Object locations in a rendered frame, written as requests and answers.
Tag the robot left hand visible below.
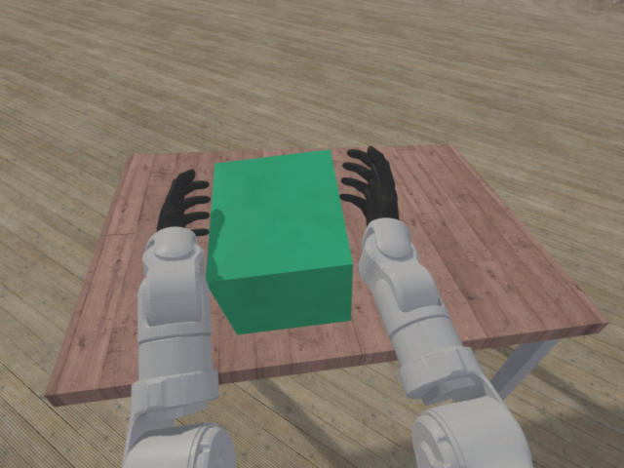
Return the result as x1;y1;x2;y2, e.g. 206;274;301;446
157;169;211;237

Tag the left robot upper arm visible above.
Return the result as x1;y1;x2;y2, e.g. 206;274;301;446
124;422;236;468

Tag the table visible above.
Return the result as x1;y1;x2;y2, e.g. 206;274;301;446
44;144;610;407

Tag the robot right hand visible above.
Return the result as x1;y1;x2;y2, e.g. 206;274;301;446
339;146;399;226

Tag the right robot upper arm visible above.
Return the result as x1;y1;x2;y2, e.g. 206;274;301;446
412;395;533;468

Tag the left robot forearm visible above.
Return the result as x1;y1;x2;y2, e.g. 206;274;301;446
122;227;219;468

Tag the carton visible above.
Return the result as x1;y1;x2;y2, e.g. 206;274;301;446
206;149;353;334

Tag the right robot forearm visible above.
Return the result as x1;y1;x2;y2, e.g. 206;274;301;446
358;217;532;462

